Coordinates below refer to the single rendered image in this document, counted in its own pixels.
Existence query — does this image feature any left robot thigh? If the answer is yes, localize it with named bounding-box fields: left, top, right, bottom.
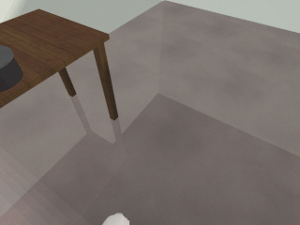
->
left=102, top=215, right=129, bottom=225

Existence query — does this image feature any lid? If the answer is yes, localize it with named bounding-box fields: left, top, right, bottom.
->
left=0, top=45, right=14, bottom=69

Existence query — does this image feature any table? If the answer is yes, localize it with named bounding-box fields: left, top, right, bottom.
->
left=0, top=9, right=118, bottom=121

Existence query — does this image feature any pot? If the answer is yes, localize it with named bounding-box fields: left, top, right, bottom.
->
left=0, top=57, right=23, bottom=92

